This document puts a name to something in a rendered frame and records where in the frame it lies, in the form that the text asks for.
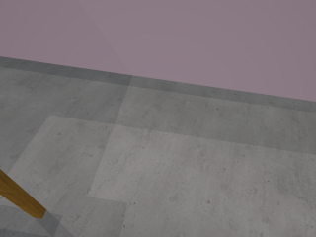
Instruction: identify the table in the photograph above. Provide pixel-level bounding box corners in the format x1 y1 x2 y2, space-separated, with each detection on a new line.
0 169 46 219

